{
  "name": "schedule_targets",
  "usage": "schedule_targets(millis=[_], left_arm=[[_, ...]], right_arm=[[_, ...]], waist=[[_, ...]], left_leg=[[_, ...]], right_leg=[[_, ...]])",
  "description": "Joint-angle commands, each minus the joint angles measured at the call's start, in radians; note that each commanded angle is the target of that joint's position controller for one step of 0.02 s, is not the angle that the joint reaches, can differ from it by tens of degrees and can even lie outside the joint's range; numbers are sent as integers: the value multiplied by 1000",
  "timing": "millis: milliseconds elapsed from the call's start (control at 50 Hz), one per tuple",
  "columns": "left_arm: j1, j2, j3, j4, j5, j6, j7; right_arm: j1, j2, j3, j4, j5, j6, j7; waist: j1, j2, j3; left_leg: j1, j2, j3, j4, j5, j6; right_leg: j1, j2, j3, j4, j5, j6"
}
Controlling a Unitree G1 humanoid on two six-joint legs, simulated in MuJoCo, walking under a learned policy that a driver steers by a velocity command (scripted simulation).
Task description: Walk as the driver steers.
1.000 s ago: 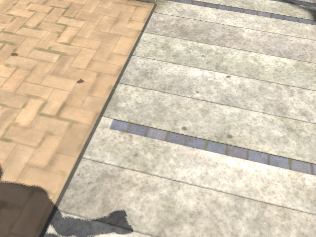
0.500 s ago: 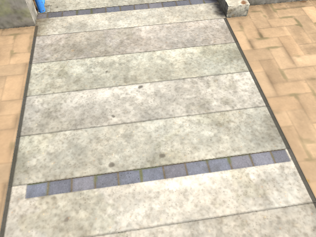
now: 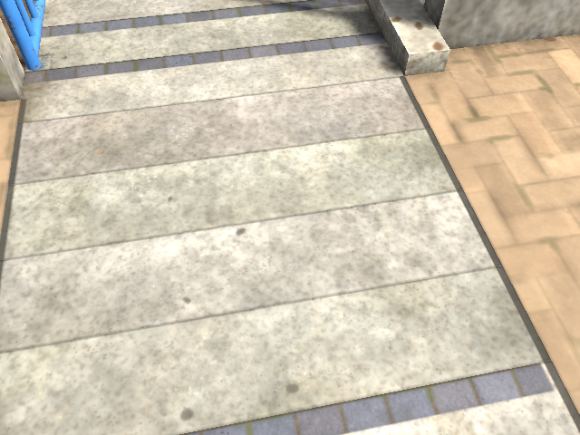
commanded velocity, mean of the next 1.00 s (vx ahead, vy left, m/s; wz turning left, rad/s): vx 0.25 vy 0.00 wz -0.02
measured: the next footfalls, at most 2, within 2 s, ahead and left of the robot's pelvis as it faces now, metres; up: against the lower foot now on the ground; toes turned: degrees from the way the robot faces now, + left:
right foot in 0.36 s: +0.12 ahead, -0.12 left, +0.00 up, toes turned +1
right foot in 1.08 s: +0.46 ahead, -0.11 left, +0.00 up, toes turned -3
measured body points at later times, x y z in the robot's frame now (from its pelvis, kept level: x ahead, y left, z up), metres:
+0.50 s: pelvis +0.08 +0.00 +0.02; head +0.07 -0.01 +0.47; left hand +0.11 +0.24 -0.13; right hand +0.13 -0.24 -0.13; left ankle +0.11 +0.08 -0.72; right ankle +0.08 -0.12 -0.72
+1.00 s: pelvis +0.25 -0.01 +0.02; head +0.28 -0.01 +0.47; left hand +0.44 +0.21 -0.10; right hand +0.13 -0.23 -0.12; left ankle +0.11 +0.09 -0.72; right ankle +0.39 -0.12 -0.69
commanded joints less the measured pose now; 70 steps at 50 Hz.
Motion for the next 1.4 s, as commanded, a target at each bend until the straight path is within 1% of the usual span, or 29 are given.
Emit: schedule_targets(millis=[20, 40, 80, 100, 180, 300, 360, 380, 400, 420, 460, 520, 560, 620, 660, 680, 720, 820, 980, 1020, 1060, 1080, 1100, 1120, 1140, 1160, 1200, 1300, 1400], left_arm=[[152, 124, 24, -15, 1, 4, 15], [70, 107, 23, -31, 11, 9, 10], [-3, 84, 16, -38, 32, 33, -2], [24, 68, 14, -25, 43, 50, -9], [22, 25, -3, 1, 35, 82, -9], [-99, 35, -14, 15, 33, 96, 5], [-85, 36, -22, 41, 42, 71, 15], [-75, 72, -21, 42, 50, 57, 21], [-135, 94, -16, 59, 22, 54, 21], [-139, 56, -22, 63, 16, 46, 14], [-123, 106, 1, 73, 17, 49, 9], [-95, 115, 20, 82, 16, 54, 7], [-115, 108, 27, 80, 14, 46, 3], [-189, 87, 32, 61, 12, 33, -5], [-269, -1, 11, -4, 14, 16, -19], [-300, 55, 22, -18, 45, 11, -23], [-256, 38, 21, 7, 41, -1, -40], [-316, 12, 16, -1, 44, 7, -55], [-516, 9, 0, -97, 27, 13, -50], [-458, 28, 10, -89, 28, 9, -42], [-218, 62, 35, -10, 34, -5, -27], [-50, 115, 55, 35, 53, -15, -16], [64, 216, 76, 42, 75, -19, -10], [16, 215, 79, 38, 39, -2, -19], [-113, 149, 63, 15, 23, 1, -21], [-196, 77, 44, -3, 19, -8, -26], [-215, 20, 27, 12, 22, -28, -19], [-102, 34, 26, 50, 24, -58, -7], [-25, 27, 17, 67, 24, -59, 2]], right_arm=[[351, -194, -60, 37, 49, 6, 0], [236, -129, -40, 26, 51, 7, -2], [143, -55, -11, 25, 46, 12, -12], [145, -55, -6, 39, 42, 12, -15], [130, -92, -6, 69, 23, 7, -14], [167, -118, -16, 109, 24, 54, -16], [178, -86, -6, 126, 29, 66, -22], [196, -66, -4, 125, 29, 65, -20], [254, -22, 3, 147, 46, 70, -16], [252, -46, 0, 172, 37, 72, -17], [246, -74, -15, 176, 28, 72, -13], [218, -30, -12, 169, 9, 66, 1], [231, -27, -15, 170, 9, 48, 5], [368, -30, -24, 223, 16, 23, -2], [538, -164, -63, 272, 25, 13, -14], [524, -147, -59, 272, 19, 16, -13], [414, -107, -50, 240, 16, 8, -15], [457, -56, -32, 274, 29, -17, -25], [484, -87, -34, 305, 22, -16, -26], [446, -101, -38, 304, 23, -16, -26], [412, -113, -42, 302, 29, -11, -25], [406, -96, -36, 288, 31, -9, -23], [478, 19, -13, 254, 51, -6, -15], [494, -38, -34, 267, 44, -2, -15], [408, -67, -44, 248, 34, 6, -15], [350, -52, -41, 236, 30, 3, -8], [352, -22, -43, 245, 14, 21, 0], [249, -6, -50, 204, 13, 62, 19], [62, 2, -42, 134, 19, 61, 33]], waist=[[-104, 73, -412], [-74, 58, -264], [-42, 50, -125], [-22, 71, -114], [6, 99, -141], [-46, 113, -82], [-31, 34, -34], [-51, -26, -30], [-115, -170, 2], [-99, -144, -16], [-87, -162, 8], [-65, -169, 64], [-79, -140, 54], [-143, -63, 53], [-188, 263, 65], [-169, 175, 101], [-91, 66, 70], [-91, 76, 17], [-120, 117, 55], [-78, 106, 38], [27, 55, -77], [86, 10, -170], [61, -199, -300], [44, -192, -321], [-11, -99, -153], [-30, -51, -59], [-83, -64, -14], [-93, -56, 6], [-62, -47, 39]], left_leg=[[673, 427, -511, -58, 986, 264], [541, 380, -399, -113, 822, 232], [333, 287, -261, -216, 648, 165], [253, 256, -211, -235, 648, 146], [160, 213, -122, -264, 527, 145], [98, 203, -207, -329, -223, 116], [30, 172, -219, -291, -349, 33], [40, 132, -189, -223, -296, -1], [170, 41, -97, -209, -204, -22], [279, 32, -81, -160, -185, -28], [230, -17, -26, -46, -323, -14], [119, -18, -3, 72, -306, 4], [122, 7, -10, 81, -284, 19], [354, 1, -32, -110, -303, 41], [543, 303, -583, -430, -664, 145], [510, 379, -672, -453, -639, 181], [465, 321, -532, -440, -486, 155], [519, 217, -265, -420, -19, 119], [459, 223, -153, -367, 261, 114], [460, 238, -132, -296, 425, 96], [431, 189, -71, -16, 610, 62], [274, 144, -42, 224, 419, 42], [-20, 10, 11, 600, -182, 2], [-133, -45, -102, 760, -421, 19], [-182, 32, -127, 784, -326, 32], [-156, 68, -123, 730, -241, 33], [-62, 108, -127, 643, -187, 23], [-159, 120, -103, 584, -68, 4], [-240, 102, -51, 370, 88, -11]], right_leg=[[-391, -4, 67, 630, -65, 30], [-424, -43, 62, 594, -7, 39], [-387, -105, 29, 467, 53, 56], [-310, -105, 10, 427, 84, 65], [-211, -114, -47, 218, 123, 84], [-163, -130, -91, -42, 186, 73], [-53, -181, -22, -287, 301, 42], [-62, -278, 92, -363, 300, 23], [-246, -299, 140, -405, 206, -7], [-308, -278, 135, -451, 27, -2], [-307, -260, 153, -493, -192, -21], [-271, -347, 247, -541, -275, -91], [-253, -368, 248, -536, -216, -113], [-373, -280, 128, -388, -139, -79], [-672, -75, -138, 64, 22, 1], [-731, -108, -93, 210, 20, -13], [-692, -166, -53, 291, 145, -21], [-683, -181, -118, 236, 305, 35], [-521, -150, -181, -63, 390, 27], [-411, -127, -186, -99, 367, -6], [-128, -73, -207, -184, 370, -46], [103, -178, -89, -199, 292, -82], [344, -488, 364, -294, 77, -163], [285, -554, 633, -459, -25, -212], [135, -518, 469, -471, -104, -175], [-15, -470, 331, -508, -4, -145], [-153, -389, 135, -541, 206, -81], [-124, -359, -59, -571, 418, -64], [-54, -333, -184, -565, 577, -36]])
